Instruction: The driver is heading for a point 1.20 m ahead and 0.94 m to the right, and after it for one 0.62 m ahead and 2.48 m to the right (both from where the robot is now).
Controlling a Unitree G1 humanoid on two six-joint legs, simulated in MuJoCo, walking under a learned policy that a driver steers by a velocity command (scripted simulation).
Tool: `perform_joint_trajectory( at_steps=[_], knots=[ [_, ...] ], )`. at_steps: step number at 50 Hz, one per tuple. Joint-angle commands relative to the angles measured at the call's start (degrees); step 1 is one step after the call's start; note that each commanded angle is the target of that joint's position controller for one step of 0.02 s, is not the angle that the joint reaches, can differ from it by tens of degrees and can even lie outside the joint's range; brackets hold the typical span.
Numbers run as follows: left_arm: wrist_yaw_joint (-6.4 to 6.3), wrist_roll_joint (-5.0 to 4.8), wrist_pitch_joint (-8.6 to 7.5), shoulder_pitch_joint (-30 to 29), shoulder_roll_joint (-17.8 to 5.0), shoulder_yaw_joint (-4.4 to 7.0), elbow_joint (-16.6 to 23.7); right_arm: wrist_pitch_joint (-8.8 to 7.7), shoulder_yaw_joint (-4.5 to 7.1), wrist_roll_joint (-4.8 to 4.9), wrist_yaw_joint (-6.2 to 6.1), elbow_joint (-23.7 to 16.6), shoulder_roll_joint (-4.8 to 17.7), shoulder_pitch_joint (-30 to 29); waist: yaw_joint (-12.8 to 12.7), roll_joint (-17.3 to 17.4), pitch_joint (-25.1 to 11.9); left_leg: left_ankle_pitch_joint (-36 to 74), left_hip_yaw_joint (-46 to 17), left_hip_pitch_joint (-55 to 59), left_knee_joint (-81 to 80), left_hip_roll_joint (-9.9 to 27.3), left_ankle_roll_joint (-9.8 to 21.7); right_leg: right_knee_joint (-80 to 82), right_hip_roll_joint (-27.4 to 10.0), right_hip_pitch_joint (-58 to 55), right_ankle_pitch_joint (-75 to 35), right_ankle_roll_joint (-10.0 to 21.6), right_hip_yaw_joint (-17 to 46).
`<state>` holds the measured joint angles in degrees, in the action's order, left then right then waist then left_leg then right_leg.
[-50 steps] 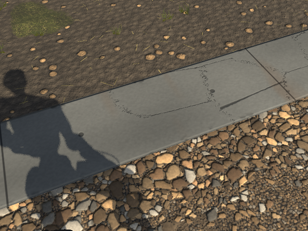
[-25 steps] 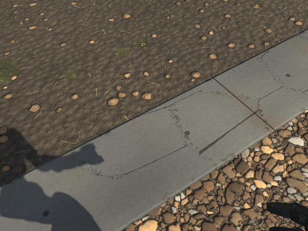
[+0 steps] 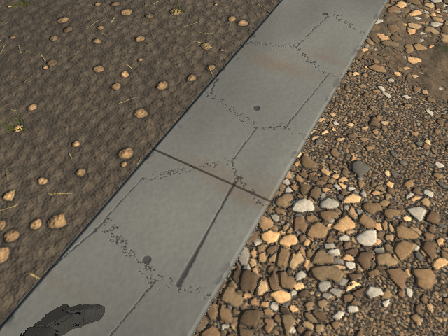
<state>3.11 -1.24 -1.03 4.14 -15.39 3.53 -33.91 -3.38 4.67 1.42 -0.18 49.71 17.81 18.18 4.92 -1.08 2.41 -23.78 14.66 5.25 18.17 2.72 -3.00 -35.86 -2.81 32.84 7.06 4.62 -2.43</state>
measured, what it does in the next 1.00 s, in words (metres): walks ahead, turning right: right foot, then left foot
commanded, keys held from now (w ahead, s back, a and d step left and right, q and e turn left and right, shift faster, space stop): w+e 0.10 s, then e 0.16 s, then no key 0.50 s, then e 0.04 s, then w+e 0.20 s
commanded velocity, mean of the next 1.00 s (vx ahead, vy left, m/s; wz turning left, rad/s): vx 0.20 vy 0.00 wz -0.35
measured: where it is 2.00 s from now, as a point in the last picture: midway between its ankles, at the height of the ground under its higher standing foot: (328, 247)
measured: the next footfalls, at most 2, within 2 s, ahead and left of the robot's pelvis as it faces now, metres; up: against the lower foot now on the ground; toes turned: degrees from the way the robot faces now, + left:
right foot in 0.02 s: +0.18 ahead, -0.10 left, +0.00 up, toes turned -4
left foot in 0.46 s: +0.42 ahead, +0.06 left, +0.00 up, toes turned -19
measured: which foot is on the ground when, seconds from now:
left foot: down 0.00-0.04, up 0.06-0.44, down 0.46-1.00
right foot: up 0.00-0.00, down 0.02-0.48, up 0.50-0.74, down 0.76-1.00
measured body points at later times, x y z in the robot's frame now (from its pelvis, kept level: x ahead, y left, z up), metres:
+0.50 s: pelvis +0.24 -0.01 +0.00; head +0.27 -0.02 +0.45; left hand +0.42 +0.25 -0.10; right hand +0.37 -0.30 -0.09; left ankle +0.38 +0.07 -0.72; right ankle +0.14 -0.10 -0.72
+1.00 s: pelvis +0.32 -0.03 +0.00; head +0.32 -0.04 +0.45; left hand +0.47 +0.20 -0.12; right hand +0.37 -0.33 -0.10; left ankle +0.38 +0.07 -0.72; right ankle +0.23 -0.16 -0.72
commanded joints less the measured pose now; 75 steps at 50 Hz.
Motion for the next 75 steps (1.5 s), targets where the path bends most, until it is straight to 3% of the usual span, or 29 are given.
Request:
perform_joint_trajectory(
  at_steps=[1,2,3,4,5,7,13,19,23,25,27,29,33,38,39,48,51,52,53,55,57,63,66,69,70,71,72,73,75],
  knots=[
    [-0.88,-0.05,-0.03,17.1,-11.5,5.46,-0.2,0.32,2.21,0.51,-0.9,-3.7,10.8,-2.8,-13.2,5.0,-10.2,58.7,-1.3,-9.0,26.0,10.4,6.3,4.9,6.8,-27.5,0.0,5.3,-3.1],
    [-2.16,-0.39,0.4,22.3,-17.3,6.81,-1.4,-0.19,0.25,-2.13,-0.68,-5.8,4.8,-0.5,-12.3,-7.2,-14.9,21.3,-1.4,-29.8,46.3,5.4,3.4,5.3,-6.1,-46.4,0.3,10.8,17.9],
    [-1.69,-0.34,-0.73,20.1,-19.6,6.33,0.8,-2.34,-1.34,-1.99,0.03,-8.7,2.2,0.4,-8.6,-14.1,-24.0,-11.3,-13.8,-46.2,61.0,-4.9,1.8,15.5,-16.7,-56.7,11.1,21.0,49.8],
    [-1.19,0.03,-1.58,20.2,-14.1,4.73,0.7,-3.91,0.0,0.22,0.81,-9.8,7.7,-6.5,-12.2,-6.2,-21.0,-7.2,-20.2,-52.6,62.9,-1.5,2.8,18.7,-15.6,-55.1,12.2,17.5,45.6],
    [-1.16,0.2,-2.17,18.3,-12.0,4.0,0.1,-4.74,-0.2,1.02,1.12,-10.8,7.6,-8.9,-11.0,-5.0,-13.6,-2.2,-19.2,-53.6,59.3,0.5,3.9,18.8,-13.5,-47.7,8.6,15.3,37.2],
    [-1.45,0.72,-2.34,9.9,-9.3,2.94,1.6,-4.39,0.24,-1.54,0.19,-9.5,7.8,-8.3,-5.5,-0.2,-6.5,3.1,-19.0,-45.8,50.4,4.0,2.7,18.5,-9.3,-31.4,-12.9,12.2,25.7],
    [-3.87,0.82,-1.38,8.5,-11.5,3.48,0.6,-0.99,-0.7,-2.7,-0.42,-10.2,3.9,-9.3,-3.3,-1.7,-6.3,12.5,-16.4,-37.1,34.9,0.4,-1.8,17.1,-3.5,-17.5,-34.8,10.5,14.5],
    [-4.88,0.7,0.25,11.8,-9.6,2.55,-2.3,-1.12,-1.2,-1.84,1.26,-11.4,3.9,-15.9,-7.3,-4.7,-8.0,25.7,-17.2,-31.4,17.1,-2.4,-0.4,12.5,-3.9,-21.4,-23.3,6.5,16.3],
    [-4.77,0.97,-0.02,10.2,-7.0,1.47,-2.9,-2.36,-0.16,-3.19,1.41,-10.9,5.8,-11.9,-4.1,-4.4,-7.6,33.9,-17.1,-23.2,5.7,-1.3,4.5,2.8,-2.0,-23.8,-18.4,3.1,19.2],
    [-4.77,1.62,-0.67,20.9,-3.8,0.23,-4.1,-2.0,0.04,-5.22,0.71,-11.5,8.6,-9.3,-7.3,11.5,-17.7,68.1,-34.6,-1.2,10.3,16.4,18.1,-15.7,7.5,-10.8,15.8,-3.8,13.3],
    [-4.79,0.86,1.15,16.8,-9.6,1.42,-4.1,-0.74,-1.72,-2.42,1.24,-10.2,2.6,-7.6,-4.9,10.0,-16.6,44.5,-43.5,-4.6,4.9,19.0,20.7,-25.6,4.8,-5.4,33.3,-7.6,13.4],
    [-5.2,0.85,3.59,12.9,-8.7,1.61,-4.3,0.39,-1.81,-2.28,1.37,-10.4,3.4,-11.5,-5.4,6.8,-9.9,24.5,-38.1,-12.5,1.2,14.8,16.7,-26.0,2.7,-4.2,28.5,-9.0,11.3],
    [-5.14,1.27,3.85,13.0,-3.9,0.35,-6.6,2.02,-1.52,-2.8,0.85,-10.3,3.9,-15.6,-6.2,10.8,-6.9,14.5,-26.9,-22.7,-1.7,7.2,12.8,-6.8,2.0,-16.1,19.4,-8.6,5.8],
    [-4.73,2.87,3.05,11.5,-6.2,0.64,-7.3,1.97,-2.65,-2.15,0.73,-8.3,1.5,-12.3,-5.6,5.4,-7.0,-0.7,-23.2,-26.8,1.8,4.3,6.8,10.5,-1.9,-26.1,2.4,-3.7,9.1],
    [-4.8,2.27,3.09,10.1,-9.4,1.49,-7.7,1.85,-2.17,-2.58,0.78,-8.9,2.4,-11.8,-3.0,-0.9,-4.1,-0.7,-18.2,-24.8,3.3,0.2,4.5,9.9,-2.0,-18.3,10.9,-1.3,10.5],
    [-4.99,-0.19,-0.01,12.7,-8.9,1.83,-6.7,-1.8,-0.61,-0.56,0.53,-9.1,1.7,-11.6,-3.6,-8.9,2.7,-0.7,-13.6,-23.0,16.1,-3.8,5.8,18.2,-4.7,-10.8,33.7,4.6,25.8],
    [-4.98,-0.38,-0.66,6.3,-3.9,0.64,-2.5,-3.39,1.01,-0.89,1.01,-6.1,5.6,-0.5,1.9,0.2,0.9,-5.3,-24.5,-6.8,6.2,4.8,9.3,1.7,2.1,1.6,25.1,-0.5,16.6],
    [-4.92,-0.48,-1.39,4.9,-1.8,0.15,0.2,-3.26,2.3,-1.16,1.07,-4.3,10.5,5.6,2.5,12.2,-1.3,-10.1,-43.9,1.2,-3.0,15.9,15.3,-14.6,6.3,10.2,22.2,-2.9,10.2],
    [-4.94,-0.39,-2.03,4.6,-4.9,0.79,1.2,-3.15,2.35,-1.44,0.92,-3.9,10.7,7.2,2.7,14.4,-0.6,-5.8,-54.3,3.1,-5.8,23.9,19.9,-27.2,4.2,18.1,28.1,-3.5,11.3],
    [-4.16,-0.82,-2.25,6.6,-5.4,1.26,-0.2,-2.74,1.19,-1.37,0.01,-4.8,6.4,3.8,-0.2,6.5,0.3,-0.2,-43.1,2.3,-4.5,20.8,17.4,-34.5,-0.1,20.4,20.2,-2.3,11.8],
    [-3.23,-0.88,-1.83,5.1,-4.2,1.17,-0.1,-2.09,0.52,-1.51,-0.38,-5.1,4.8,-0.5,-1.5,7.0,2.4,6.6,-31.2,-2.7,-7.4,16.8,13.8,-30.2,-3.1,17.7,14.0,-2.4,10.4],
    [-0.68,-0.23,-1.03,0.6,-1.1,-0.27,3.1,-1.31,1.76,-0.72,-0.61,-5.0,9.5,-3.0,-1.6,6.7,0.2,20.2,-10.4,-11.5,-8.7,11.5,10.8,-8.2,-2.1,0.1,1.9,-4.2,1.5],
    [-0.28,-0.12,-0.21,0.2,-4.0,0.75,4.1,-0.9,2.42,0.43,-0.26,-4.4,11.3,-2.2,-2.8,7.3,0.2,25.4,-8.2,-9.6,-6.0,14.1,9.8,-3.8,-0.2,-4.6,2.2,-1.7,-0.8],
    [-1.1,0.07,0.6,16.8,-10.6,4.78,-0.6,-0.32,1.86,0.36,-0.35,-4.5,9.8,-1.7,-12.4,3.8,-8.9,45.5,-1.9,-15.4,20.2,10.3,6.0,0.9,7.1,-30.2,1.9,3.7,-4.0],
    [-2.39,-0.65,1.1,25.1,-15.6,6.34,-2.2,-0.33,0.15,-2.47,-0.32,-6.0,5.1,-1.2,-14.6,-7.6,-12.0,16.5,-1.3,-30.4,41.5,6.8,2.8,4.2,-2.9,-43.4,6.2,7.6,12.6],
    [-2.16,-0.44,-0.03,21.7,-20.4,5.93,0.3,-1.87,-1.51,-2.41,-0.03,-9.9,0.5,1.8,-8.3,-17.7,-19.8,-12.3,-12.7,-47.0,57.6,-3.4,1.0,17.3,-14.9,-51.6,27.3,17.5,48.8],
    [-1.44,-0.4,-1.39,20.4,-14.7,4.35,0.9,-3.23,-0.11,0.51,0.34,-10.6,7.3,-5.6,-12.0,-7.9,-16.2,-7.4,-19.4,-53.5,62.2,-1.5,2.1,24.2,-16.0,-48.6,32.1,15.6,50.5],
    [-1.33,0.23,-2.29,18.3,-12.5,3.44,0.2,-4.12,0.22,1.58,0.62,-11.5,8.5,-7.7,-10.5,-7.3,-9.2,-1.3,-18.7,-56.4,60.3,0.7,3.9,23.7,-15.0,-42.9,27.5,13.8,43.2],
    [-1.27,0.87,-2.75,11.0,-9.7,2.43,1.3,-4.4,0.22,-1.23,-0.11,-9.7,7.6,-5.9,-5.5,-2.3,-5.2,7.2,-19.6,-48.0,50.9,4.8,4.2,22.1,-9.8,-29.2,12.0,10.7,30.8]
  ],
)
Velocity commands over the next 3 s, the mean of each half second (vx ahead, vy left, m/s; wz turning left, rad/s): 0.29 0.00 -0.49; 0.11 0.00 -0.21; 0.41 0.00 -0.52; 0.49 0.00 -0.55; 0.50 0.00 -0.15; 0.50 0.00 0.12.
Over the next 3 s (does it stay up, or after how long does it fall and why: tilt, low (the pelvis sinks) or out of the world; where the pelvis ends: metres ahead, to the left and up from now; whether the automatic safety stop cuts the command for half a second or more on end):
stays up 1.05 -0.84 0.00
